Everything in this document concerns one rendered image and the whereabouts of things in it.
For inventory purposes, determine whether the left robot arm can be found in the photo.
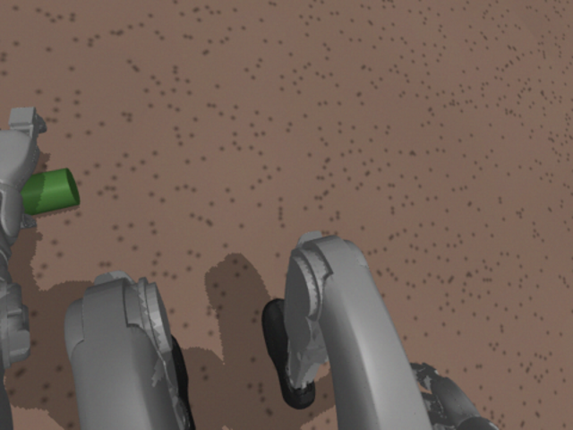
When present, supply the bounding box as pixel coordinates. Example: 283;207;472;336
0;183;30;430

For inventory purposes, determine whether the right robot hand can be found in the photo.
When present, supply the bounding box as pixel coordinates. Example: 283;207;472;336
410;363;481;430

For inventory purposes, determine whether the left robot foot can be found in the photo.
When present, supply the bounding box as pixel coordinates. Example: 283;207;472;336
171;334;196;430

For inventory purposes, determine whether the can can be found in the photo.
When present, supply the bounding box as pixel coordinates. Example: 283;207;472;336
20;168;80;216

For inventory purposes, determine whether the left robot hand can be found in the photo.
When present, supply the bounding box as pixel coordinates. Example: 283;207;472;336
0;107;47;229

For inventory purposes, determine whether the right robot foot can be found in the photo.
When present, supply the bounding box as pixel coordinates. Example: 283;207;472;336
261;298;315;409

